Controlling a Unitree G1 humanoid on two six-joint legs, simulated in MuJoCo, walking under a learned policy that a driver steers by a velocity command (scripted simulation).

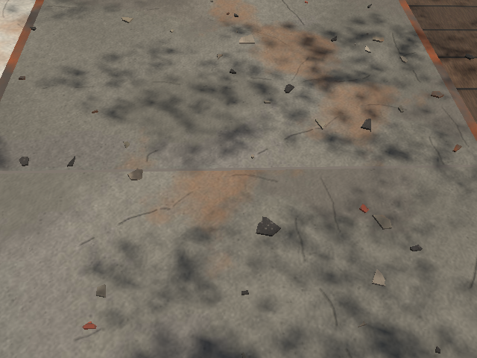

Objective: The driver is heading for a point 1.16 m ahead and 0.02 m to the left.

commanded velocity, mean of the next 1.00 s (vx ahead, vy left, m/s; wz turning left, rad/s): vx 0.50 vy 0.00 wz -0.02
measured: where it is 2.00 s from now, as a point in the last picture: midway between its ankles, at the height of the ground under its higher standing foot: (246, 209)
